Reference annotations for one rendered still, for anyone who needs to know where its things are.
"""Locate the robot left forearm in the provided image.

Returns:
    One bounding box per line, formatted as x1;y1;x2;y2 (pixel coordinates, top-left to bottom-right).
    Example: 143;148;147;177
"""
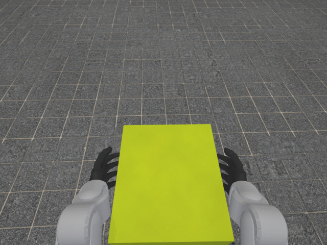
55;180;111;245

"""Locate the robot right forearm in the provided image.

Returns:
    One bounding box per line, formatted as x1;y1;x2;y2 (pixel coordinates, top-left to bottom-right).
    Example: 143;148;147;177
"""
228;181;288;245

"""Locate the robot right hand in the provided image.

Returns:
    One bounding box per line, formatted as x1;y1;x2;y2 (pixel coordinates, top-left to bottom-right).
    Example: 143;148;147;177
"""
217;148;247;195

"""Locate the robot left hand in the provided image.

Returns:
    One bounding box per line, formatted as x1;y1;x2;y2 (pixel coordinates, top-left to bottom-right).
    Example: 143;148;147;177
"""
89;146;120;189

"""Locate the carton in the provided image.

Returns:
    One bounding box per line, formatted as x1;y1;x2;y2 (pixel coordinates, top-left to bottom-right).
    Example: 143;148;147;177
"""
108;124;235;245

